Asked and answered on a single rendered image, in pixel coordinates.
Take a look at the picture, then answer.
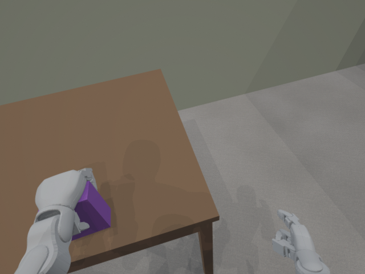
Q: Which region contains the sponge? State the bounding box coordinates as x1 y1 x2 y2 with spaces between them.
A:
38 181 111 241

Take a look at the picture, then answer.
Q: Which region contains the left robot hand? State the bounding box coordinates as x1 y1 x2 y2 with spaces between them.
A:
35 168 98 236

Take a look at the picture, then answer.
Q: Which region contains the robot left forearm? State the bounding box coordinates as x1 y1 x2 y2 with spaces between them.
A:
14 205 75 274

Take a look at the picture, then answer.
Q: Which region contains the right robot hand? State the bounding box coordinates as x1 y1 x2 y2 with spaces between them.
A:
272 209 316 260

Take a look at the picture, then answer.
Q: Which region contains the robot right forearm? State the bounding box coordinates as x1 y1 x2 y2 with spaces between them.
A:
294 249 330 274

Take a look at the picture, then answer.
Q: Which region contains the table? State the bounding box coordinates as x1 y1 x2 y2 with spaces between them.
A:
0 69 220 274

